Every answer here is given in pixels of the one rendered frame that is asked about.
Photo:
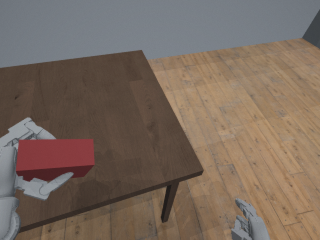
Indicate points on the table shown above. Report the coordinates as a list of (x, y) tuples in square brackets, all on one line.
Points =
[(116, 100)]

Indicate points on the left robot forearm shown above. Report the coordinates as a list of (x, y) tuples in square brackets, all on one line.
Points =
[(10, 221)]

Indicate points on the robot left hand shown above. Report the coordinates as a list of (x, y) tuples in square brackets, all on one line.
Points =
[(9, 180)]

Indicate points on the sponge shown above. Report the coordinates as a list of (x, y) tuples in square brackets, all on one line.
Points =
[(47, 159)]

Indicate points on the robot right hand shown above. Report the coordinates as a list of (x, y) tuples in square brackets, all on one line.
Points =
[(253, 229)]

